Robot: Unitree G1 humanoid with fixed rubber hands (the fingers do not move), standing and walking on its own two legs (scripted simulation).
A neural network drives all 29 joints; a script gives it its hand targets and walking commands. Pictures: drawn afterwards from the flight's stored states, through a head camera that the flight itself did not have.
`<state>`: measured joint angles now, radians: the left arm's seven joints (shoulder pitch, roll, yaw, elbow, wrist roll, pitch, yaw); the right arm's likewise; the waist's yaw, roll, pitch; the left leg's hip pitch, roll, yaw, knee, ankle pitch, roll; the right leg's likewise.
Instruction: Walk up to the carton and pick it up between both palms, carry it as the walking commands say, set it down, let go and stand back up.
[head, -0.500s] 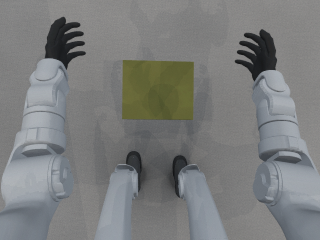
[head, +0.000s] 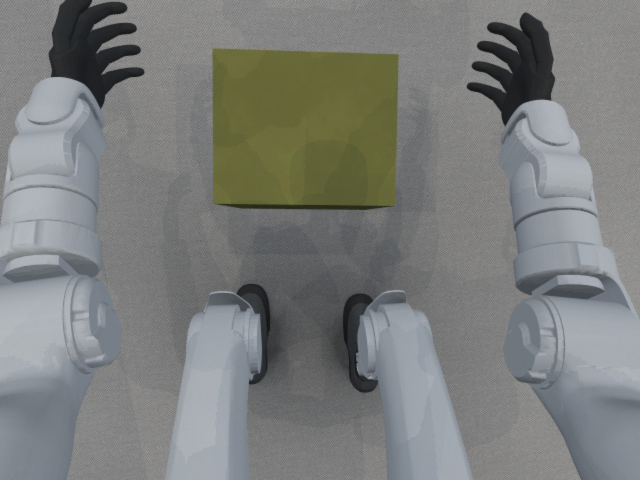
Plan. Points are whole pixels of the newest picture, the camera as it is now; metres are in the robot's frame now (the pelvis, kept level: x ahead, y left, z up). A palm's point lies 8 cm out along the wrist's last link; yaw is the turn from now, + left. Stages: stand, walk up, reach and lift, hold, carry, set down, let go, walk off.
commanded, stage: reach and lift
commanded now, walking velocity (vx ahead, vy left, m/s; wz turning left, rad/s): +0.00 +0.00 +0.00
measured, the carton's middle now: (304, 145) +0.51 +0.02 -0.40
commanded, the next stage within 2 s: none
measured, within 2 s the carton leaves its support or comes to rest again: neither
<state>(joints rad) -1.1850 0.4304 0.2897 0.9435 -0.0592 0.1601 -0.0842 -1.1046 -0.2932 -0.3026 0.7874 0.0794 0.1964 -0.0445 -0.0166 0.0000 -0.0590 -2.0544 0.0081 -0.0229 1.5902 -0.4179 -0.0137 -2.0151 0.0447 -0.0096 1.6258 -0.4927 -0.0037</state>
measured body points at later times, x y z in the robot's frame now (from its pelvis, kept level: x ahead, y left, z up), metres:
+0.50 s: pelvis -0.03 +0.02 -0.12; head +0.35 +0.02 +0.11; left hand +0.53 +0.23 -0.29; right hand +0.52 -0.19 -0.29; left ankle +0.11 +0.13 -0.49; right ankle +0.08 -0.11 -0.49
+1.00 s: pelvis -0.02 +0.01 -0.17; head +0.35 +0.01 +0.06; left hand +0.54 +0.23 -0.35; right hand +0.52 -0.19 -0.36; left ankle +0.11 +0.13 -0.49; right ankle +0.08 -0.11 -0.49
